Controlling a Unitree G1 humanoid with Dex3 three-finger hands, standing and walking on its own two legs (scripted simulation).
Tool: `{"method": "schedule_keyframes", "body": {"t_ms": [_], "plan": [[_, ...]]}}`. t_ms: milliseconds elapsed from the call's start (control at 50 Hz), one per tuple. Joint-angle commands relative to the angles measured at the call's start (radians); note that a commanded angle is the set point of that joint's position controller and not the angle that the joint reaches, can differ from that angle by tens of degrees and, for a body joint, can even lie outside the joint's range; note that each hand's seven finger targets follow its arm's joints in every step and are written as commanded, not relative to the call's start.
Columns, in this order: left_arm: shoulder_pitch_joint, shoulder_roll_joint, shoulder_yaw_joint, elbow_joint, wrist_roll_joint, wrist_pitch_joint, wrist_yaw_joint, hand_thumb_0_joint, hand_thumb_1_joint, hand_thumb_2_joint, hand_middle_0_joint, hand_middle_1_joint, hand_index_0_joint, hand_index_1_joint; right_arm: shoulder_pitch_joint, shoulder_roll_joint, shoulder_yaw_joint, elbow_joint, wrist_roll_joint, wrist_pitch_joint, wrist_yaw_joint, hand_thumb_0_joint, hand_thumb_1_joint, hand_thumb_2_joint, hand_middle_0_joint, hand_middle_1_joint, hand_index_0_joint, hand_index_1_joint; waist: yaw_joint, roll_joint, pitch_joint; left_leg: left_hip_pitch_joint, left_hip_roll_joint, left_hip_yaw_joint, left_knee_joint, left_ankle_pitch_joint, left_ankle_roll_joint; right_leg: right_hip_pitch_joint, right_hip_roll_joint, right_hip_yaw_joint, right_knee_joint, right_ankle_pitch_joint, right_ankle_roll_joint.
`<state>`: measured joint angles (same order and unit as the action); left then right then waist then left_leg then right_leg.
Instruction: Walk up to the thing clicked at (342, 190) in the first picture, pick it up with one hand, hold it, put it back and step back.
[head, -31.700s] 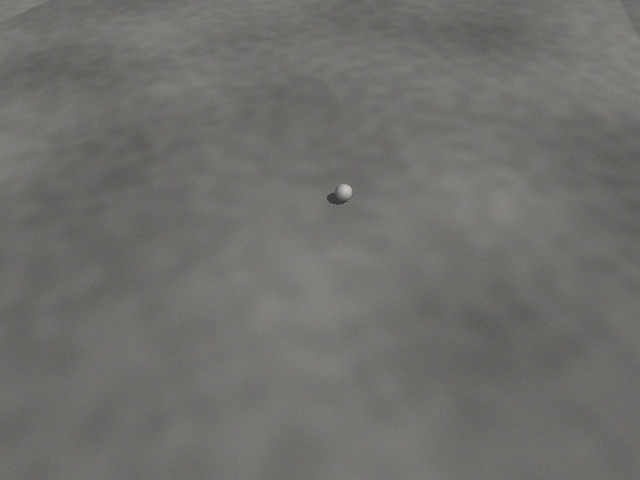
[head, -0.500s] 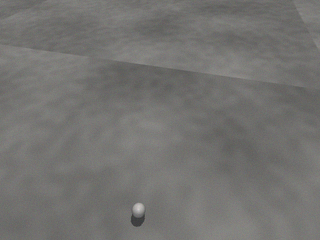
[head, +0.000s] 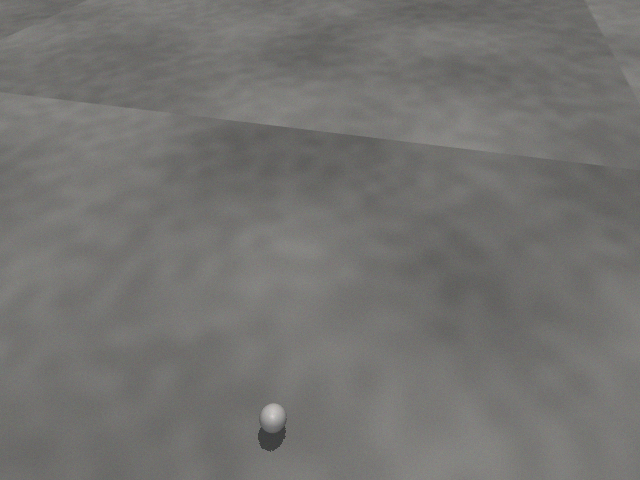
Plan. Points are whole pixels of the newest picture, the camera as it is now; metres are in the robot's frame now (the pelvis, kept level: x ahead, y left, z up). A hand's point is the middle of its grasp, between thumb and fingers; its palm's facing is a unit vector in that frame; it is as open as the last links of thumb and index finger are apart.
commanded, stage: stand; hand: left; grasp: from above
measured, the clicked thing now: (273, 418) +0.47 +0.20 -0.74
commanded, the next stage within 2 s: step back in 1.36 s
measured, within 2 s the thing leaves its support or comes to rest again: neither
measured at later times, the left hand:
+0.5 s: hand out of the picture +0.09 +0.23 -0.16, palm faces +0.01 -0.94 -0.33, open 7.4 cm
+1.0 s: hand out of the picture +0.09 +0.24 -0.15, palm faces +0.00 -0.94 -0.35, open 7.4 cm
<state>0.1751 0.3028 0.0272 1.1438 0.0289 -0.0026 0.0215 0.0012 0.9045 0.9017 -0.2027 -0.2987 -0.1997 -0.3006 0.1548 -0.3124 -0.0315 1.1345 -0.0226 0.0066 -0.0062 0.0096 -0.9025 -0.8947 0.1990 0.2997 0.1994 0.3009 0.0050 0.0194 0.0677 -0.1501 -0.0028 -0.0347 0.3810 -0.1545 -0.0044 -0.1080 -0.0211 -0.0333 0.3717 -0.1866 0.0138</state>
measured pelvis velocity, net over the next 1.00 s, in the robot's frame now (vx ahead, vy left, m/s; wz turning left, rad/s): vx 0.02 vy -0.01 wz -0.01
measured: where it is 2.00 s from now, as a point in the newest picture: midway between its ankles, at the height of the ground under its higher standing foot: outside the picture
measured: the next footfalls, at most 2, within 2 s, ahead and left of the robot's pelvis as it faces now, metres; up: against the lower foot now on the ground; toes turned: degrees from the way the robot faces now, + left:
none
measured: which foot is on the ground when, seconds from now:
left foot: down 0.00-1.00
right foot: down 0.00-1.00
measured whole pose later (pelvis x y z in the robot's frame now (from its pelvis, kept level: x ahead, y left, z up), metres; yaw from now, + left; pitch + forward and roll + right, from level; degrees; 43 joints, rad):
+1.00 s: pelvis +0.02 -0.01 +0.00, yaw +0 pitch -3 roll +0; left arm 0.12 0.33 0.02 1.14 0.02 -0.01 0.01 0.00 0.90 0.90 -0.20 -0.30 -0.20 -0.30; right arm 0.11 -0.33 -0.01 1.15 -0.02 -0.01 0.00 0.01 -0.90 -0.89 0.20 0.30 0.20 0.30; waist 0.00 0.01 0.06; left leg -0.11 0.01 -0.03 0.32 -0.15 -0.02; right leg -0.08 -0.01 -0.03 0.32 -0.19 0.00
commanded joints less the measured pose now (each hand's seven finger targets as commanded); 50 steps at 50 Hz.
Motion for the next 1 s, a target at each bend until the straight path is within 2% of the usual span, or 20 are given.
{"method": "schedule_keyframes", "body": {"t_ms": [0, 60, 80, 140, 200, 260, 340, 400, 420, 440, 560, 580, 620, 660, 720, 760, 780, 800, 880, 980], "plan": [[-0.040, 0.202, 0.042, -0.051, -0.006, -0.019, 0.008, 0.000, 0.900, 0.900, -0.200, -0.300, -0.200, -0.301, -0.040, -0.181, -0.022, -0.060, 0.000, -0.024, -0.015, 0.000, -0.900, -0.900, 0.200, 0.300, 0.200, 0.300, 0.002, -0.010, -0.026, -0.012, 0.097, -0.110, -0.098, -0.066, 0.034, -0.022, -0.097, 0.107, -0.100, -0.052, -0.025], [-0.046, 0.195, 0.039, -0.049, -0.007, -0.022, 0.008, 0.000, 0.900, 0.900, -0.200, -0.300, -0.200, -0.301, -0.049, -0.180, -0.019, -0.059, 0.003, -0.026, -0.014, 0.000, -0.900, -0.900, 0.200, 0.300, 0.200, 0.300, 0.004, -0.029, -0.032, 0.015, 0.097, -0.098, -0.081, -0.013, 0.036, -0.027, -0.102, 0.111, -0.116, -0.044, -0.024], [-0.063, 0.203, 0.041, -0.051, -0.008, -0.022, 0.007, 0.000, 0.900, 0.900, -0.200, -0.300, -0.200, -0.301, -0.033, -0.172, -0.016, -0.052, 0.001, -0.024, -0.014, 0.000, -0.900, -0.900, 0.200, 0.300, 0.200, 0.300, -0.005, -0.031, -0.033, 0.008, 0.097, -0.094, -0.080, -0.012, 0.035, -0.024, -0.104, 0.117, -0.120, -0.034, -0.026], [-0.061, 0.202, 0.042, -0.053, -0.010, -0.026, 0.007, 0.000, 0.900, 0.900, -0.200, -0.300, -0.200, -0.301, -0.041, -0.185, -0.016, -0.053, 0.001, -0.030, -0.015, 0.000, -0.900, -0.900, 0.200, 0.300, 0.200, 0.300, 0.000, -0.017, -0.065, 0.028, 0.101, -0.088, -0.077, 0.080, 0.032, 0.016, -0.106, 0.110, -0.109, 0.073, -0.023], [-0.071, 0.204, 0.044, -0.052, -0.013, -0.025, 0.007, 0.000, 0.900, 0.900, -0.200, -0.300, -0.200, -0.301, -0.040, -0.186, -0.012, -0.048, 0.002, -0.030, -0.018, 0.000, -0.900, -0.900, 0.200, 0.300, 0.200, 0.300, 0.000, -0.016, -0.056, 0.022, 0.104, -0.087, -0.085, 0.094, 0.031, 0.026, -0.104, 0.104, -0.105, 0.101, -0.020], [-0.066, 0.193, 0.043, -0.048, -0.014, -0.023, 0.006, 0.000, 0.900, 0.900, -0.200, -0.300, -0.200, -0.301, -0.052, -0.187, -0.013, -0.050, 0.004, -0.033, -0.020, 0.000, -0.900, -0.900, 0.200, 0.300, 0.200, 0.300, 0.006, -0.014, -0.089, 0.058, 0.111, -0.082, -0.077, 0.165, 0.031, 0.045, -0.106, 0.096, -0.095, 0.153, -0.021], [-0.078, 0.194, 0.042, -0.046, -0.013, -0.020, 0.005, 0.000, 0.900, 0.900, -0.200, -0.300, -0.200, -0.301, -0.058, -0.189, -0.012, -0.044, 0.004, -0.032, -0.021, 0.000, -0.900, -0.900, 0.200, 0.300, 0.200, 0.300, 0.003, -0.025, -0.055, 0.043, 0.111, -0.084, -0.092, 0.131, 0.024, 0.025, -0.098, 0.091, -0.109, 0.101, -0.019], [-0.089, 0.198, 0.043, -0.049, -0.013, -0.021, 0.005, 0.000, 0.900, 0.900, -0.200, -0.300, -0.200, -0.301, -0.065, -0.196, -0.014, -0.046, 0.005, -0.032, -0.021, 0.000, -0.900, -0.900, 0.200, 0.300, 0.200, 0.300, 0.002, -0.006, -0.063, 0.041, 0.115, -0.087, -0.095, 0.124, 0.026, 0.039, -0.103, 0.094, -0.113, 0.096, -0.020], [-0.091, 0.200, 0.042, -0.048, -0.012, -0.021, 0.003, 0.000, 0.900, 0.900, -0.200, -0.300, -0.200, -0.301, -0.062, -0.197, -0.012, -0.045, 0.003, -0.032, -0.019, 0.000, -0.900, -0.900, 0.200, 0.300, 0.200, 0.300, -0.001, -0.012, -0.044, 0.020, 0.111, -0.087, -0.104, 0.079, 0.024, 0.026, -0.102, 0.096, -0.120, 0.063, -0.017], [-0.096, 0.211, 0.046, -0.053, -0.011, -0.022, 0.002, 0.000, 0.900, 0.900, -0.200, -0.300, -0.200, -0.301, -0.071, -0.203, -0.015, -0.050, 0.004, -0.034, -0.020, 0.000, -0.900, -0.900, 0.200, 0.300, 0.200, 0.300, 0.001, -0.010, -0.066, 0.038, 0.115, -0.086, -0.100, 0.104, 0.026, 0.040, -0.107, 0.101, -0.115, 0.090, -0.022], [-0.110, 0.215, 0.045, -0.058, -0.012, -0.024, 0.001, 0.000, 0.900, 0.900, -0.200, -0.300, -0.200, -0.301, -0.090, -0.208, -0.014, -0.052, 0.005, -0.038, -0.017, 0.000, -0.900, -0.900, 0.200, 0.300, 0.200, 0.300, 0.001, -0.017, -0.081, 0.055, 0.119, -0.085, -0.099, 0.125, 0.026, 0.032, -0.107, 0.096, -0.111, 0.102, -0.021], [-0.117, 0.216, 0.044, -0.056, -0.013, -0.022, 0.000, 0.000, 0.900, 0.900, -0.200, -0.300, -0.200, -0.301, -0.087, -0.203, -0.013, -0.050, 0.005, -0.037, -0.018, 0.000, -0.900, -0.900, 0.200, 0.300, 0.200, 0.300, -0.004, -0.020, -0.067, 0.051, 0.117, -0.087, -0.107, 0.105, 0.022, 0.020, -0.104, 0.095, -0.112, 0.072, -0.022], [-0.112, 0.213, 0.041, -0.056, -0.014, -0.023, -0.001, 0.000, 0.900, 0.900, -0.200, -0.300, -0.200, -0.301, -0.087, -0.208, -0.012, -0.049, 0.006, -0.039, -0.016, 0.000, -0.900, -0.900, 0.200, 0.300, 0.200, 0.300, -0.001, -0.005, -0.076, 0.052, 0.121, -0.088, -0.106, 0.136, 0.023, 0.037, -0.107, 0.096, -0.110, 0.101, -0.023], [-0.104, 0.213, 0.039, -0.054, -0.011, -0.023, -0.001, 0.000, 0.900, 0.900, -0.200, -0.300, -0.200, -0.301, -0.097, -0.211, -0.014, -0.049, 0.006, -0.038, -0.016, 0.000, -0.900, -0.900, 0.200, 0.300, 0.200, 0.300, 0.001, -0.014, -0.071, 0.056, 0.121, -0.089, -0.105, 0.116, 0.024, 0.017, -0.102, 0.089, -0.114, 0.076, -0.021], [-0.114, 0.219, 0.038, -0.060, -0.014, -0.026, -0.002, 0.000, 0.900, 0.900, -0.200, -0.300, -0.200, -0.301, -0.091, -0.214, -0.011, -0.049, 0.006, -0.037, -0.014, 0.000, -0.900, -0.900, 0.200, 0.300, 0.200, 0.300, -0.004, -0.012, -0.082, 0.056, 0.120, -0.086, -0.102, 0.124, 0.025, 0.029, -0.107, 0.096, -0.113, 0.103, -0.022], [-0.110, 0.220, 0.038, -0.057, -0.014, -0.024, -0.002, 0.000, 0.900, 0.900, -0.200, -0.300, -0.200, -0.301, -0.090, -0.216, -0.010, -0.047, 0.007, -0.036, -0.014, 0.000, -0.900, -0.900, 0.200, 0.300, 0.200, 0.300, -0.004, -0.010, -0.065, 0.042, 0.120, -0.088, -0.114, 0.077, 0.024, 0.021, -0.104, 0.094, -0.115, 0.058, -0.022], [-0.108, 0.221, 0.036, -0.059, -0.012, -0.026, -0.002, 0.000, 0.900, 0.900, -0.200, -0.300, -0.200, -0.301, -0.102, -0.220, -0.011, -0.051, 0.005, -0.037, -0.013, 0.000, -0.900, -0.900, 0.200, 0.300, 0.200, 0.300, 0.001, -0.006, -0.080, 0.059, 0.121, -0.086, -0.105, 0.107, 0.028, 0.023, -0.109, 0.097, -0.115, 0.087, -0.023], [-0.108, 0.227, 0.037, -0.055, -0.014, -0.024, -0.003, 0.000, 0.900, 0.900, -0.200, -0.300, -0.200, -0.301, -0.092, -0.214, -0.011, -0.047, 0.008, -0.035, -0.013, 0.000, -0.900, -0.900, 0.200, 0.300, 0.200, 0.300, -0.006, -0.019, -0.066, 0.057, 0.120, -0.089, -0.113, 0.084, 0.024, 0.007, -0.106, 0.096, -0.118, 0.054, -0.024], [-0.106, 0.227, 0.035, -0.060, -0.014, -0.028, -0.003, 0.000, 0.900, 0.900, -0.200, -0.300, -0.200, -0.300, -0.097, -0.222, -0.012, -0.050, 0.007, -0.035, -0.012, 0.000, -0.900, -0.900, 0.200, 0.300, 0.200, 0.300, -0.003, -0.007, -0.088, 0.058, 0.120, -0.085, -0.098, 0.124, 0.026, 0.031, -0.110, 0.097, -0.116, 0.105, -0.024], [-0.100, 0.230, 0.032, -0.063, -0.014, -0.026, -0.005, 0.000, 0.900, 0.900, -0.200, -0.300, -0.200, -0.300, -0.088, -0.226, -0.013, -0.044, 0.007, -0.036, -0.010, 0.000, -0.900, -0.900, 0.200, 0.300, 0.200, 0.300, -0.003, -0.009, -0.058, 0.034, 0.119, -0.088, -0.116, 0.071, 0.023, 0.013, -0.106, 0.098, -0.123, 0.042, -0.029]]}}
